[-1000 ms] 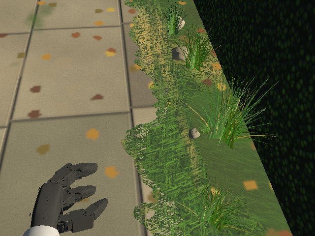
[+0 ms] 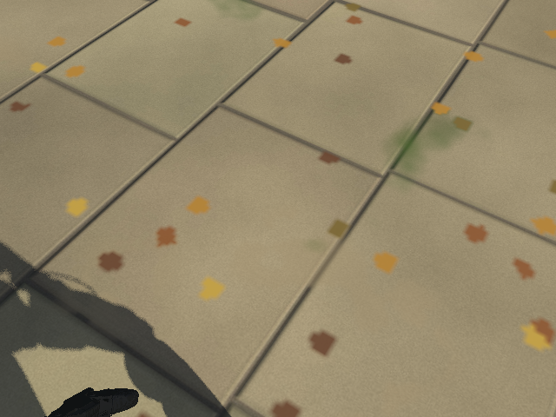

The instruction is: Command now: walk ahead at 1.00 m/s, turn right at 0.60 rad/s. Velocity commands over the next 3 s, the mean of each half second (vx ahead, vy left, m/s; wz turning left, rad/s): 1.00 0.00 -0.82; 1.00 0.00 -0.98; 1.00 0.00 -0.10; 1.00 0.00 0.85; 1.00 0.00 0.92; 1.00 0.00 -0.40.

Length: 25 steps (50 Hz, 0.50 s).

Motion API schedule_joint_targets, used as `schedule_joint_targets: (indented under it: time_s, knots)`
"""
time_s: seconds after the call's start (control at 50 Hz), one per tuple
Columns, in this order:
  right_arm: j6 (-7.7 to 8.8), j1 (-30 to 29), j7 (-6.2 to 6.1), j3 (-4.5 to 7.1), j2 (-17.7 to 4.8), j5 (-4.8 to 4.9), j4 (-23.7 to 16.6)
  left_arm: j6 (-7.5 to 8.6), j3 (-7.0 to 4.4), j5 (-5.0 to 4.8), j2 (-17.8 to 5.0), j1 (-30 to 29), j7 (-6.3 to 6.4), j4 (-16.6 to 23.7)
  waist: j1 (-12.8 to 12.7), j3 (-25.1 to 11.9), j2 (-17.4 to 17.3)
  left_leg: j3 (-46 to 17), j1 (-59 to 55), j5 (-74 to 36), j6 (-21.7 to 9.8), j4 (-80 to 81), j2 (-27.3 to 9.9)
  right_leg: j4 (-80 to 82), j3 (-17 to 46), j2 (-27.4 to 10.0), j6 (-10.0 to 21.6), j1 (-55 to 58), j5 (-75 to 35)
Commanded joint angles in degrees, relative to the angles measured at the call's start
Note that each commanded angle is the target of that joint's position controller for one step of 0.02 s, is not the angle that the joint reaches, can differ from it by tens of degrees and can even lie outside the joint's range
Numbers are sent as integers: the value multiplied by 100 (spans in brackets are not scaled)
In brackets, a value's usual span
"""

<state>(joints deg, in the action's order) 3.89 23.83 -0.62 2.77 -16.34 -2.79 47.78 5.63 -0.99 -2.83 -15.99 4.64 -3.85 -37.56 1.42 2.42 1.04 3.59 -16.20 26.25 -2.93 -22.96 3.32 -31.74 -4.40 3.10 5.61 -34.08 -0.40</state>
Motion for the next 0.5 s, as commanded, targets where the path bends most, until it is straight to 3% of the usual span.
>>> schedule_joint_targets:
  time_s: [0.02, 0.04, 0.06, 0.08, 0.1, 0.12, 0.14, 0.18, 0.22, 0.26, 0.3, 0.36, 0.38, 0.4, 0.42, 0.44, 0.46, 0.48, 0.5]
  knots:
    - [140, 2, -19, -1, -27, 93, -817, -82, -620, 80, -1736, 2887, 76, -312, -966, -2082, 2309, -470, 5306, -1270, 752, -7229, 175, -306, 3479, -1457, 1959, 6526, 1695]
    - [415, -30, 147, -98, -500, 362, -997, -71, -551, 171, -1269, 2632, 114, -193, -975, -3072, 1460, -1483, 5912, -249, 393, -7277, 282, 1343, 5892, -1886, 1989, 6879, 4255]
    - [527, -895, 189, -9, -769, 537, -1185, -63, -477, 302, -907, 2506, 184, -125, -1032, -2010, 737, -1513, 5981, -521, 40, -6709, -32, 1654, 5432, -1650, 1402, 6017, 4199]
    - [603, -1331, 183, -83, -648, 518, -1450, -8, -446, 347, -880, 2200, 143, -112, -689, -1159, -248, -1441, 5928, -606, -82, -6123, -181, 1835, 5041, -1512, 1299, 4876, 3556]
    - [615, -1554, 141, -94, -576, 340, -1458, 63, -417, 318, -771, 1887, 115, -72, -469, -789, -694, -1394, 5667, -640, -133, -5510, -354, 1818, 4586, -1279, 1281, 4043, 2831]
    - [575, -1402, 126, -84, -500, 240, -1415, 70, -394, 319, -762, 1581, 140, 12, -160, -479, -638, -1415, 5267, -703, -98, -5141, -482, 1892, 4035, -930, 1283, 3275, 2214]
    - [518, -1330, 109, -69, -486, 184, -1377, 39, -385, 267, -721, 1401, 147, 67, -7, -256, -519, -1355, 5127, -744, -22, -4878, -547, 1978, 3694, -698, 1282, 2834, 1833]
    - [447, -1353, 61, -65, -486, 150, -1420, 19, -370, 119, -686, 1414, 211, 30, 86, 31, -326, -1235, 5166, -723, 242, -4158, -687, 2013, 3360, -601, 1369, 2260, 1190]
    - [434, -2026, 32, -125, -374, 96, -1707, 7, -364, 71, -702, 1496, 307, -10, -108, 374, -243, -942, 4933, -1381, 461, -3000, -620, 2164, 2946, -368, 1271, 1460, 865]
    - [462, -2669, 56, -189, -141, 90, -1927, -44, -402, 57, -771, 1555, 378, -71, -397, 461, 39, -747, 4157, -2600, 583, -1714, -380, 2126, 2601, -55, 974, 783, 894]
    - [483, -2869, 67, -115, -223, 202, -2023, -87, -457, 12, -860, 1780, 402, -185, -592, 225, 239, -755, 3282, -3494, 668, -1086, -128, 2081, 2783, -80, 730, 616, 1257]
    - [518, -2997, 33, 61, -565, 421, -2111, -111, -474, -64, -749, 1908, 456, -311, -587, 137, 431, -1133, 3270, -3293, 666, -396, -174, 1479, 3199, -250, 517, 1696, 1333]
    - [550, -2884, 25, 133, -693, 465, -2097, -142, -495, -42, -745, 1904, 470, -334, -476, 48, 489, -1151, 3192, -3039, 599, -298, -182, 1129, 3288, -349, 441, 2066, 874]
    - [582, -2359, 8, 253, -885, 491, -1999, -178, -518, 10, -792, 1804, 463, -315, -138, -301, 520, -1073, 2704, -2717, 477, -308, -150, 447, 3216, -324, 307, 2344, -84]
    - [572, -1338, -21, 361, -1024, 522, -1844, -215, -491, 136, -770, 1614, 416, -224, 458, -1050, 529, -1071, 1608, -2380, 295, -585, -416, -787, 2948, -200, 105, 2291, -798]
    - [486, 136, -88, 415, -1239, 508, -1633, -244, -316, 359, -292, 1505, 373, -16, 990, -2152, 78, -1981, -297, -1044, 22, -1118, -1377, -2745, 2490, 8, -13, 1281, 252]
    - [471, 317, 23, 437, -1648, 300, -1437, -172, -91, -48, 243, 2540, 329, 242, 257, -3029, -3034, -5637, -1821, 1481, -1132, 204, -2915, -4691, 1846, 520, -255, -690, 3234]
    - [400, -81, 55, 385, -1120, 288, -1570, -226, -106, -226, -251, 2334, 425, 114, 409, -2306, -2493, -6049, -1239, 2825, -941, 653, -2778, -5281, 1580, -197, -253, -1479, 2728]
    - [334, -285, 13, 302, -718, 301, -1589, -260, -179, -68, -621, 1609, 433, 162, 596, -1409, -1556, -4879, -510, 1984, -669, 609, -2459, -5336, 1332, -346, -249, -1679, 2327]
